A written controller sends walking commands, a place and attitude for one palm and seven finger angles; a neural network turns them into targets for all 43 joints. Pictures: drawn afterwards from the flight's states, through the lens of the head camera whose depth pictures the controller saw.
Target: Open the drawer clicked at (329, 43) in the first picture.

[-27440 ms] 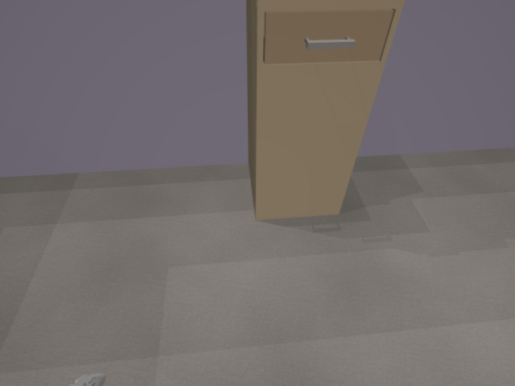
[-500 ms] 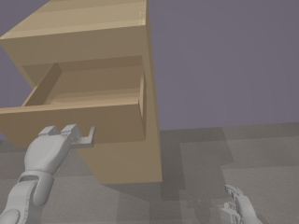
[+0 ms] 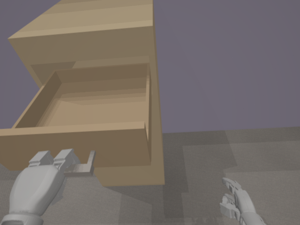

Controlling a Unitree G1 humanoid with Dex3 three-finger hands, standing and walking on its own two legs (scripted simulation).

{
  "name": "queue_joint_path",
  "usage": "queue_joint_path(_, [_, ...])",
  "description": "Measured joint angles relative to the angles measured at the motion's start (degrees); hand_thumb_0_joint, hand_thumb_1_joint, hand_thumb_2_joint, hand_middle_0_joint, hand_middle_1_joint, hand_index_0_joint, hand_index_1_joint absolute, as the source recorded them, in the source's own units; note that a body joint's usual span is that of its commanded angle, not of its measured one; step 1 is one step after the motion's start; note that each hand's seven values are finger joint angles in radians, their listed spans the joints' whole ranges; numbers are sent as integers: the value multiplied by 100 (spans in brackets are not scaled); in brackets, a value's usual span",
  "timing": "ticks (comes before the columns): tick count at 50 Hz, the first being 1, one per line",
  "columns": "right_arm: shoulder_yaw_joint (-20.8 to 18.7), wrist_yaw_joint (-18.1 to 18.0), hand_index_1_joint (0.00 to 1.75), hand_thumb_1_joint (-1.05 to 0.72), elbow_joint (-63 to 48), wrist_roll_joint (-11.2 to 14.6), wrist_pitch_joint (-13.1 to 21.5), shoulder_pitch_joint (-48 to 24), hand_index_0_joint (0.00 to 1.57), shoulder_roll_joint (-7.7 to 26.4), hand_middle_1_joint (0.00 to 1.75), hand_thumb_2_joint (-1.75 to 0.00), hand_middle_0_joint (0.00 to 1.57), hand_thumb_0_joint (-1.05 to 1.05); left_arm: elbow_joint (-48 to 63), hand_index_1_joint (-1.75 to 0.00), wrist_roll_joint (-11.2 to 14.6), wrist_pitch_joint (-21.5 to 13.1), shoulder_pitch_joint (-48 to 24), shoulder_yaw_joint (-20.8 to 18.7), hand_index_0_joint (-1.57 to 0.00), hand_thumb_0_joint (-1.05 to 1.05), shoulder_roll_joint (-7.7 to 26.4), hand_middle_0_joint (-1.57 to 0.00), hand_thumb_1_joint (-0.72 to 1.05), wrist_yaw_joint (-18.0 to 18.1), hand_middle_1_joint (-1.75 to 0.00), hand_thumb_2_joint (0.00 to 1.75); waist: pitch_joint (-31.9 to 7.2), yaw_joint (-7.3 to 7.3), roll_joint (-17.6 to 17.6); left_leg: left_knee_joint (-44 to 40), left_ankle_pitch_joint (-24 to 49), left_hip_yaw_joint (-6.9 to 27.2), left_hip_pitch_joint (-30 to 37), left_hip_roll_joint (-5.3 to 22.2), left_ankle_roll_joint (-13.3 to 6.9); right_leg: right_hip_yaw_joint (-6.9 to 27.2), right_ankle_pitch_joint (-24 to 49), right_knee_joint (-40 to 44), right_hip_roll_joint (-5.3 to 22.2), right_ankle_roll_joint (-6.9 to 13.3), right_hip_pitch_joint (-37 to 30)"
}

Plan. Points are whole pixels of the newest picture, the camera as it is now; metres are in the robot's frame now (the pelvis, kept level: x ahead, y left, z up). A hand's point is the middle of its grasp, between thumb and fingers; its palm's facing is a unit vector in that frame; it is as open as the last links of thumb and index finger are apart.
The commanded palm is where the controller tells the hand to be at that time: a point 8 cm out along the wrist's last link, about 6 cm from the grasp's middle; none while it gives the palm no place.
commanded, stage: pull the drawer open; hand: left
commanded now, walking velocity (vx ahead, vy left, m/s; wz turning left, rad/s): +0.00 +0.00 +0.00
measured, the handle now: (63, 163) +0.21 +0.23 +0.12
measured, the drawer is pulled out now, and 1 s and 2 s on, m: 0.30 0.30 0.30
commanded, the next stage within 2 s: open the thumb to release the handle in 0.32 s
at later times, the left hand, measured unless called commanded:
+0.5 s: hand (54, 188) +0.17 +0.23 +0.10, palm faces +0.07 -0.09 -0.99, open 5.6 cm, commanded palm +0.14 +0.24 +0.16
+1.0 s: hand (52, 187) +0.17 +0.24 +0.10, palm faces +0.07 -0.11 -0.99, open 13.0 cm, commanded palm +0.13 +0.23 +0.15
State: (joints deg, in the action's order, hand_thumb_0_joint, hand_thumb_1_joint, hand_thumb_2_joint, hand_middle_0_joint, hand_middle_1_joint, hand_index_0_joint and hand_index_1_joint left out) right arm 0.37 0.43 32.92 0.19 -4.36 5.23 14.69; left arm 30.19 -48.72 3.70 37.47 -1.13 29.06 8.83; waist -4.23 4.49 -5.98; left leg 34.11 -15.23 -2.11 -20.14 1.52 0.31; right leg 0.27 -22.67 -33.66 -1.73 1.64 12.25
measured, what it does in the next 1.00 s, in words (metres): stands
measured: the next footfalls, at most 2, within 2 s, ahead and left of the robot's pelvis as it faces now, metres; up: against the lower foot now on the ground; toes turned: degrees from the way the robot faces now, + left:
none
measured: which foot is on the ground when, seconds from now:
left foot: down 0.00-1.00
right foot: down 0.00-1.00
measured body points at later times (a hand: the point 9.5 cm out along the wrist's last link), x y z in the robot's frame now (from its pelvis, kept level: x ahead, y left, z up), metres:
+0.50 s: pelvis -0.01 +0.00 +0.00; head -0.02 -0.05 +0.45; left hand +0.16 +0.24 +0.15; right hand +0.22 -0.19 -0.09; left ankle +0.03 +0.12 -0.73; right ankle -0.05 -0.10 -0.73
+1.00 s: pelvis -0.02 +0.00 +0.01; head -0.02 -0.05 +0.45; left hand +0.16 +0.24 +0.16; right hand +0.22 -0.19 -0.09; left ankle +0.03 +0.12 -0.73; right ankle -0.05 -0.10 -0.73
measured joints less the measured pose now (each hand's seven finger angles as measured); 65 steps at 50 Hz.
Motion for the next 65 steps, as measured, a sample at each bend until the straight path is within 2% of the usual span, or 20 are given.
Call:
queue_joint_path(7, [-7, -43, 30, -90, 103, -41, 58, -8, 20, -81, 30, -90, 20, 2, -168, -132, -188, -33, -355, 165, -40, -2, -117, -36, 71, 94, -135, 79, 76, 107, -28, 26, 35, 83, -44, -46, -20, -88, 12, -2, 33, -15, -3])
queue_joint_path(13, [75, -82, 30, -90, 220, -39, 36, 6, 20, -168, 30, -90, 20, 2, -294, -134, -242, 75, -573, 274, -41, -3, -139, -37, 70, -2, -135, 81, 100, 146, -46, -58, 88, 120, 57, -71, -20, -127, 45, 71, 51, -15, -112])
queue_joint_path(22, [139, -141, 30, -90, 282, -45, 82, -20, 20, -168, 30, -90, 20, 2, -456, -134, -217, 106, -793, 265, -41, -4, -131, -37, 69, -183, -135, 81, 173, 132, -55, -198, 183, 154, 207, -64, 2, -158, 122, 192, 37, 8, -260])
queue_joint_path(28, [90, -248, 30, -90, 391, -46, 126, -56, 20, -108, 30, -90, 20, 2, -875, -134, -209, 23, -1279, 153, -41, -3, -85, -39, 66, -211, -135, 80, 268, 169, -22, -270, 262, 220, 251, -56, 26, -221, 180, 266, 17, 35, -324])
queue_joint_path(34, [44, -232, 30, -90, 400, -48, 158, -51, 20, -46, 30, -90, 20, 2, -797, -131, -211, 84, -1345, 166, -39, -1, -247, -39, 46, -304, -132, 72, 245, 149, -39, -369, 322, 210, 301, -64, 25, -212, 228, 333, 26, 34, -354])
queue_joint_path(40, [61, -212, 30, -90, 383, -46, 127, -55, 20, -42, 30, -90, 20, 2, -819, -127, -240, 145, -1254, 142, -37, 0, -189, -37, 12, -394, -128, 57, 252, 147, -24, -420, 347, 184, 340, -66, 21, -187, 241, 347, 32, 31, -368])
queue_joint_path(45, [57, -236, 30, -90, 393, -52, 181, -41, 20, -56, 30, -90, 20, 2, -816, -124, -211, 30, -1298, 139, -35, 0, -176, -34, -18, -404, -124, 44, 293, 170, -17, -407, 347, 213, 344, -72, 15, -216, 252, 376, 32, 25, -403])
queue_joint_path(49, [53, -231, 30, -90, 412, -56, 200, -53, 20, -84, 30, -90, 20, 2, -829, -122, -232, -36, -1320, 136, -34, 0, -200, -34, -34, -374, -123, 37, 308, 185, -19, -407, 350, 215, 333, -79, 4, -218, 265, 394, 39, 14, -401])
queue_joint_path(51, [58, -221, 30, -90, 423, -61, 204, -60, 20, -98, 30, -90, 20, 2, -821, -122, -242, -53, -1317, 146, -34, 0, -202, -34, -39, -361, -122, 35, 306, 194, -17, -405, 351, 211, 322, -82, -2, -214, 269, 396, 43, 8, -391])
queue_joint_path(56, [51, -120, 30, -90, 369, -59, 192, -50, 20, -125, 30, -90, 20, 2, -733, -122, -305, 37, -1209, 220, -33, 0, -454, -31, -46, -279, -122, 32, 275, 186, -10, -392, 352, 185, 246, -103, -23, -192, 265, 361, 68, -16, -300])
queue_joint_path(65, [76, -164, 30, -90, 465, -57, 129, -61, 20, -139, 30, -90, 20, 2, -862, -125, -490, 110, -1506, 462, -35, 0, -399, -32, -49, -153, -122, 30, 294, 265, 1, -347, 351, 233, 207, -141, -48, -244, 254, 342, 97, -37, -298])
